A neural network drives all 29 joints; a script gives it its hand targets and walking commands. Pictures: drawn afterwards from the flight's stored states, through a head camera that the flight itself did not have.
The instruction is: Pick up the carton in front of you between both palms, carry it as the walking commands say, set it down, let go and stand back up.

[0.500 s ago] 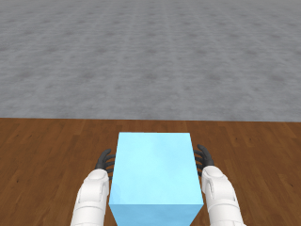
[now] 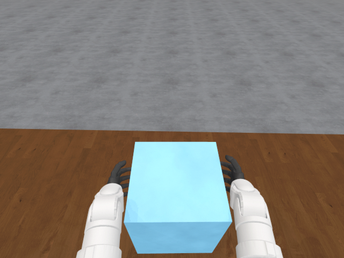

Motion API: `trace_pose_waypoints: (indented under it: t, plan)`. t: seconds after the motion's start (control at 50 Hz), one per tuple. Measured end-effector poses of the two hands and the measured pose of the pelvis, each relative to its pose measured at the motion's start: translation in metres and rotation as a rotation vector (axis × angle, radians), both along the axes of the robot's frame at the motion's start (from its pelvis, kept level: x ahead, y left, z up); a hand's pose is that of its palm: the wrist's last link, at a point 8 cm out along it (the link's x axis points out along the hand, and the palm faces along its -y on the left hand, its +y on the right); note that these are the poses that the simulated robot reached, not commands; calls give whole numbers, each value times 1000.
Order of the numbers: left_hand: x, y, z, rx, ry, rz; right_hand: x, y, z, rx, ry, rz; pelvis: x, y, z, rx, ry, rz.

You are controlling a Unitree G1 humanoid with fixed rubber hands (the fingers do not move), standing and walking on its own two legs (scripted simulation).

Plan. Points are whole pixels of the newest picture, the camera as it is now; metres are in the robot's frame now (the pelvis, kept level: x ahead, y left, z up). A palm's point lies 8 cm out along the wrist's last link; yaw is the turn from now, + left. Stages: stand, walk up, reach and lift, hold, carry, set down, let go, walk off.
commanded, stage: reach and lift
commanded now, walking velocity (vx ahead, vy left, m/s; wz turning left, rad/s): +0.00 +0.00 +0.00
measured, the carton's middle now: (175, 199) +0.30 +0.00 -0.04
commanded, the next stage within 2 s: hold in 0.40 s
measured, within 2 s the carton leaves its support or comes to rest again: neither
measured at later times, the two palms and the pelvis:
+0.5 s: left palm (113, 186) +0.29 +0.15 +0.04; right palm (238, 180) +0.30 -0.15 +0.05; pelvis +0.01 +0.00 +0.00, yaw +0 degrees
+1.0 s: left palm (113, 186) +0.28 +0.15 +0.05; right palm (240, 182) +0.29 -0.15 +0.06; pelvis +0.00 +0.00 +0.00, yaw +0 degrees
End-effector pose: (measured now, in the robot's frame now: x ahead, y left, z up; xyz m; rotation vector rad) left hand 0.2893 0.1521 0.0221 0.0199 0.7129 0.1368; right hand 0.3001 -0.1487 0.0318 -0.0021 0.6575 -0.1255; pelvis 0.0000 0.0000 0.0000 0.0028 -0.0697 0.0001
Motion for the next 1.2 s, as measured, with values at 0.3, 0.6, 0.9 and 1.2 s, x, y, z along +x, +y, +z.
trace_pose_waypoints:
  t: [0.3,0.6,0.9,1.2]
  plan:
    - [-1,0,8,21,-1,-10,1,0,8,-17,-2,21,11,0,4,1,-5,-4]
    - [1,-3,26,10,-30,-12,-1,-3,26,-5,-30,0,9,-1,4,0,-31,-1]
    - [-5,-2,25,15,-12,-13,-7,-3,22,-1,-12,-1,4,0,4,1,-50,-4]
    - [-7,-2,24,8,-15,-9,-8,-3,24,0,-14,-1,0,-1,3,1,-54,-4]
